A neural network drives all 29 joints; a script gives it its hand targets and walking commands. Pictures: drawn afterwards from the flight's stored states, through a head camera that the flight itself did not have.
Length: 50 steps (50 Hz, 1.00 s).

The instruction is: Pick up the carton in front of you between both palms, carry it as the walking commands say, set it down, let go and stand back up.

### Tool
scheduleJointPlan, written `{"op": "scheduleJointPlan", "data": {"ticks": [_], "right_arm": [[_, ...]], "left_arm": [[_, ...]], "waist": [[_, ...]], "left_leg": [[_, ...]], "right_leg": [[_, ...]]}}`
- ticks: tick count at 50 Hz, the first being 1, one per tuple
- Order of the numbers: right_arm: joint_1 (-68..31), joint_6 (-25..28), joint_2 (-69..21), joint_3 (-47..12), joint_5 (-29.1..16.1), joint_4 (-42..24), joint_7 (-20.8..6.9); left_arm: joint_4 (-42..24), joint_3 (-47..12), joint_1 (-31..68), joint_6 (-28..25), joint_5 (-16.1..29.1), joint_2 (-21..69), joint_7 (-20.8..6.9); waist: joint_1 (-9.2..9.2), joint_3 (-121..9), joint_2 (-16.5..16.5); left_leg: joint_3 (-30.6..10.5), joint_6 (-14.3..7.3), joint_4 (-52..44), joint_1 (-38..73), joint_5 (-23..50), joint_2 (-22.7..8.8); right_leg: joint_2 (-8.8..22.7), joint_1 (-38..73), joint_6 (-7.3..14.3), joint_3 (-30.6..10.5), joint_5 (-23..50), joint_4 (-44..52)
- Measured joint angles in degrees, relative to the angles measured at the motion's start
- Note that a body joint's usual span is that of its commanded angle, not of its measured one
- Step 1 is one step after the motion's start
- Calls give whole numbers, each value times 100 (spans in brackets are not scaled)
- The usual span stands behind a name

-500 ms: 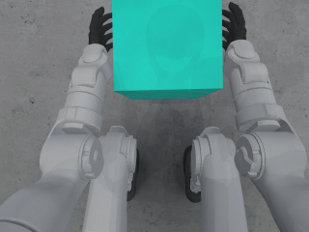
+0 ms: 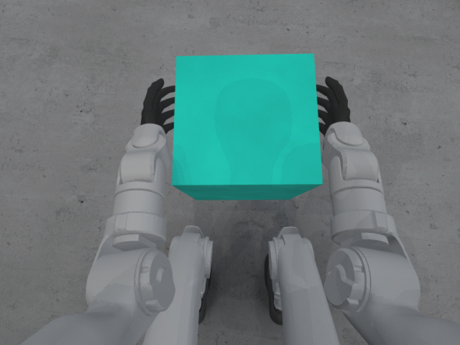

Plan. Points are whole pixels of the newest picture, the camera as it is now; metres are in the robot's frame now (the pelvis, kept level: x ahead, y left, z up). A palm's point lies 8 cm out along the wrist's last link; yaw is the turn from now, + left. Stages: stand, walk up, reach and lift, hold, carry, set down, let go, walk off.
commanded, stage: reach and lift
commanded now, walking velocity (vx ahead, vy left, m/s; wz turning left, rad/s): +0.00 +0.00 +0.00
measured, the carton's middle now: (243, 141) +0.46 +0.00 -0.12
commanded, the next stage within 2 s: none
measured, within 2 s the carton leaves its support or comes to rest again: neither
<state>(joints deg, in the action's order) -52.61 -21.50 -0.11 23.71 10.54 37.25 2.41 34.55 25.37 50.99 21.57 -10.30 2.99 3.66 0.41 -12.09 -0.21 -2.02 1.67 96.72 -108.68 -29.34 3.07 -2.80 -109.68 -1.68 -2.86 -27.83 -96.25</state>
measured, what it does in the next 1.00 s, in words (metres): rises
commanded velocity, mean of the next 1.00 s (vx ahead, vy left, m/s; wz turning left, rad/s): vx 0.00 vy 0.00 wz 0.00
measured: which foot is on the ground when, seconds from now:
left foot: down 0.00-1.00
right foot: down 0.00-1.00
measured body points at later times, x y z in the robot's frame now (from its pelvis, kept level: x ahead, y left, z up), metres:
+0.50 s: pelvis +0.05 +0.00 +0.14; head +0.17 +0.00 +0.58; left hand +0.43 +0.15 +0.11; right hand +0.43 -0.15 +0.11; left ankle +0.10 +0.12 -0.48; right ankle +0.10 -0.12 -0.48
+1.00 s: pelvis +0.08 +0.00 +0.25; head +0.07 +0.00 +0.70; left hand +0.39 +0.15 +0.26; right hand +0.39 -0.15 +0.25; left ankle +0.10 +0.12 -0.48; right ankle +0.10 -0.12 -0.48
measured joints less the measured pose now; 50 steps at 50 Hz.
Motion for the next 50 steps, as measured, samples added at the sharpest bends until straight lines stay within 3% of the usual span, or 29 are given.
{"op": "scheduleJointPlan", "data": {"ticks": [32, 41, 50], "right_arm": [[2634, 98, -648, -406, 103, -480, -23], [3300, -204, -767, -595, 150, -861, -68], [3739, -849, -869, -798, 231, -1509, -115]], "left_arm": [[-305, -547, -2531, -91, -90, 452, -147], [-672, -777, -3195, 214, -116, 541, -180], [-1261, -1010, -3602, 850, -192, 570, -275]], "waist": [[-27, 126, 2], [-26, 399, 8], [-44, 744, -12]], "left_leg": [[-111, -106, -3792, 5388, 528, -88], [-129, -127, -5182, 7267, 922, -136], [-160, -140, -6384, 9000, 1329, -175]], "right_leg": [[104, 5413, 107, -12, 481, 3774], [129, 7291, 125, -34, 871, 5161], [156, 9040, 134, -33, 1281, 6382]]}}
